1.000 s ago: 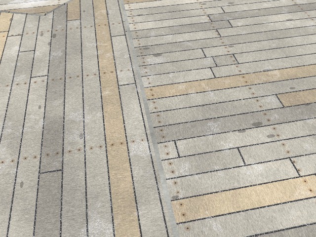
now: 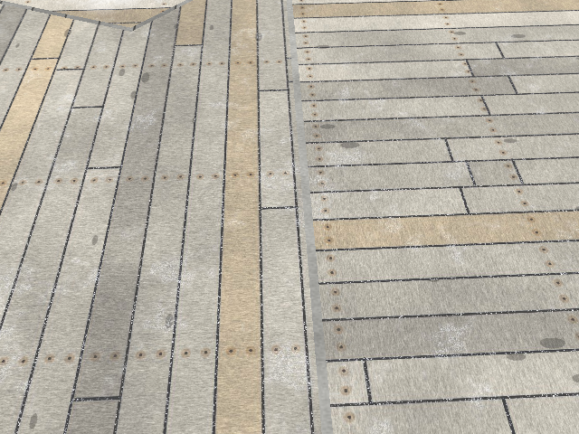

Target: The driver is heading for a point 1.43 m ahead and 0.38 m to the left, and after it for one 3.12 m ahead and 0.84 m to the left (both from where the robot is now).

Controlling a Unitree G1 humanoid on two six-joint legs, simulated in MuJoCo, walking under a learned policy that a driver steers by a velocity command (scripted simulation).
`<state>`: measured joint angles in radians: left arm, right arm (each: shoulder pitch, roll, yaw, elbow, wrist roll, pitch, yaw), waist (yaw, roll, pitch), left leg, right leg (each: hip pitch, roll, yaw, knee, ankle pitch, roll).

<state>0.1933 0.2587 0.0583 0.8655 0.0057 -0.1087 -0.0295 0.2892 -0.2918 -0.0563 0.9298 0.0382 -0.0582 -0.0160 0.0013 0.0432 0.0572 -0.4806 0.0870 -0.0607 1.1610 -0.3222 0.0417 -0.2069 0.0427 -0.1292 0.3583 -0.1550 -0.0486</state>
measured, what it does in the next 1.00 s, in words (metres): walks ahead, turning left: left foot, then right foot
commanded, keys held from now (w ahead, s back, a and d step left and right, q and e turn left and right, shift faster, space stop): w+q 0.06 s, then q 0.72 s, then no key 0.22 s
